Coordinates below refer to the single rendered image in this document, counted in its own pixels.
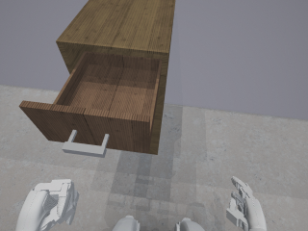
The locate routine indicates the drawer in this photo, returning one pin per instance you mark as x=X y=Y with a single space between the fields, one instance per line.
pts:
x=104 y=94

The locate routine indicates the robot left thigh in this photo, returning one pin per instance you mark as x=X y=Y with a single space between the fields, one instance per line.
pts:
x=127 y=224

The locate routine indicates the robot thigh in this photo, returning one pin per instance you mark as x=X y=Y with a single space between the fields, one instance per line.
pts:
x=127 y=224
x=187 y=225

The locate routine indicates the robot right thigh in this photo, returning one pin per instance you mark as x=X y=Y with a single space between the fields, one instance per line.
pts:
x=187 y=225

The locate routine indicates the cabinet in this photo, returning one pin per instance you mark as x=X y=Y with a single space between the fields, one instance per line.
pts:
x=138 y=28

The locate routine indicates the robot left hand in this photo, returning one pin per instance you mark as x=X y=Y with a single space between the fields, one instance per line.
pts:
x=55 y=198

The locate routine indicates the handle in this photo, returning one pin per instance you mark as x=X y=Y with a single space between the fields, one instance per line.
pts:
x=85 y=149

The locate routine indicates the robot right hand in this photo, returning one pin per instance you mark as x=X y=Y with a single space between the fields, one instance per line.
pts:
x=250 y=214

